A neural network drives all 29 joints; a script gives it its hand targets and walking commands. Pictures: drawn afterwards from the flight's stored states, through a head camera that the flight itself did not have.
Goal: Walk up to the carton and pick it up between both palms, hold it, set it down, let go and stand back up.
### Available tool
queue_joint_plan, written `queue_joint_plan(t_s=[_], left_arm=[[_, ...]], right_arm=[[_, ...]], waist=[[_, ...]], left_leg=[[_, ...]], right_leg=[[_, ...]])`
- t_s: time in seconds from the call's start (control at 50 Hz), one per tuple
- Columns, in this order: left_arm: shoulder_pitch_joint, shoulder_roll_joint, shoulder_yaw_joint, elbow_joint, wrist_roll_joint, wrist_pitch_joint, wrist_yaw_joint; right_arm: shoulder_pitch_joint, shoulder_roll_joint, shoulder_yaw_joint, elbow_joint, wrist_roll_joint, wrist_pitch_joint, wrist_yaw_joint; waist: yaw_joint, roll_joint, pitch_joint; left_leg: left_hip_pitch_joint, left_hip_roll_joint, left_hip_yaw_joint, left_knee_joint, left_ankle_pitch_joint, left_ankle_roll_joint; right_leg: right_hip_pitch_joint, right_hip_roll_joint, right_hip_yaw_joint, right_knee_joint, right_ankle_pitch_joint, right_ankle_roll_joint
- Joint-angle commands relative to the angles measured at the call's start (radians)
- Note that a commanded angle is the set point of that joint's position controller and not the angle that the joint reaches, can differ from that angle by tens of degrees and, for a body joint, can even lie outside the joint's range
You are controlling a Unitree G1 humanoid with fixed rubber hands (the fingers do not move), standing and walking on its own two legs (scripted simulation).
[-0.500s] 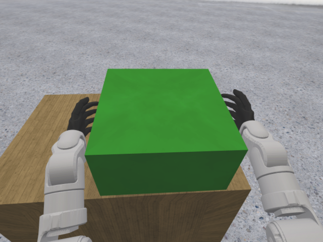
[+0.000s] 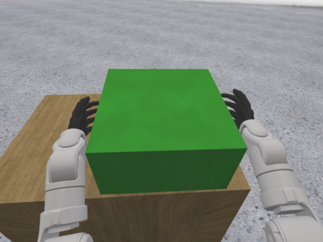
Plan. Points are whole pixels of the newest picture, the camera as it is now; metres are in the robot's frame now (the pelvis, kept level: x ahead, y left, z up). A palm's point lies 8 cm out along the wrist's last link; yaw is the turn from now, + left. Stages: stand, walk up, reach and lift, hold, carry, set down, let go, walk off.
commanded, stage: hold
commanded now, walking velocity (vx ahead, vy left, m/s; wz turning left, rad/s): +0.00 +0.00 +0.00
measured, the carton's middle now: (161, 123) +0.40 +0.01 +0.14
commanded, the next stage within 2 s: none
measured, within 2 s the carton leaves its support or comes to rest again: neither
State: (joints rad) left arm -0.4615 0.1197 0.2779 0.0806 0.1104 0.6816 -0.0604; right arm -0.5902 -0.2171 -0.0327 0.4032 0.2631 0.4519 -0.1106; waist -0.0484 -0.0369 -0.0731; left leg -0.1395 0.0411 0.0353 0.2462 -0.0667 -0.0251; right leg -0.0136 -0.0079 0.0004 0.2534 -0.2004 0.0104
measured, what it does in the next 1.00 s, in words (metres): stands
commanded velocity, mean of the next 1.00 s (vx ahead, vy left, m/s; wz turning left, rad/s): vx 0.00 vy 0.00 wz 0.00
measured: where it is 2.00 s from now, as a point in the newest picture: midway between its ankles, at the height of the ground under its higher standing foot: outside the picture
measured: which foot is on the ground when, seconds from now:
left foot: down 0.00-1.00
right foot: down 0.00-1.00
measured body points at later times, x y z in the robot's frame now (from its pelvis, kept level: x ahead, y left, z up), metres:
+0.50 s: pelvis +0.00 +0.00 +0.00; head -0.04 +0.02 +0.45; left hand +0.36 +0.21 +0.17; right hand +0.38 -0.19 +0.18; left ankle +0.04 +0.14 -0.75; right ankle -0.04 -0.12 -0.75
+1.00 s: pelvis +0.00 +0.00 +0.00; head -0.04 +0.02 +0.45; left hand +0.36 +0.21 +0.17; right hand +0.37 -0.19 +0.18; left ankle +0.04 +0.14 -0.75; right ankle -0.04 -0.12 -0.75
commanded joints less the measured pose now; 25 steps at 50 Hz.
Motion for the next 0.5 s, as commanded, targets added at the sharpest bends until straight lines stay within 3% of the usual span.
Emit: queue_joint_plan(t_s=[0.0,0.12,0.24,0.3,0.38,0.48], left_arm=[[-0.708,-0.466,-0.479,-0.237,-0.148,-0.074,-0.14],[-0.698,-0.473,-0.492,-0.27,-0.154,-0.074,-0.137],[-0.689,-0.453,-0.47,-0.241,-0.142,-0.068,-0.139],[-0.685,-0.464,-0.484,-0.261,-0.149,-0.069,-0.14],[-0.672,-0.452,-0.475,-0.275,-0.138,-0.067,-0.142],[-0.676,-0.457,-0.49,-0.275,-0.15,-0.065,-0.137]], right_arm=[[-0.714,0.52,0.347,-0.359,0.097,-0.074,0.13],[-0.708,0.52,0.361,-0.391,0.104,-0.077,0.126],[-0.716,0.516,0.355,-0.378,0.099,-0.073,0.128],[-0.7,0.514,0.357,-0.39,0.102,-0.073,0.127],[-0.692,0.51,0.361,-0.399,0.11,-0.071,0.123],[-0.7,0.505,0.357,-0.405,0.108,-0.072,0.129]], waist=[[-0.004,0.055,-0.386],[-0.009,0.056,-0.412],[0.007,0.03,-0.386],[-0.005,0.038,-0.395],[0.003,0.047,-0.398],[-0.002,0.053,-0.402]], left_leg=[[0.345,-0.078,-0.008,0.052,0.176,0.004],[0.368,-0.078,-0.009,0.067,0.239,-0.003],[0.342,-0.078,-0.003,0.055,0.198,0.007],[0.357,-0.077,-0.008,0.063,0.232,0.001],[0.355,-0.079,-0.006,0.066,0.241,0.001],[0.362,-0.075,-0.012,0.066,0.234,-0.003]], right_leg=[[-0.149,0.063,-0.029,-0.041,0.261,0.03],[-0.135,0.069,-0.031,-0.035,0.319,0.031],[-0.138,0.065,-0.027,-0.037,0.289,0.034],[-0.133,0.066,-0.03,-0.033,0.318,0.033],[-0.117,0.065,-0.024,-0.03,0.343,0.034],[-0.138,0.068,-0.029,-0.033,0.313,0.029]])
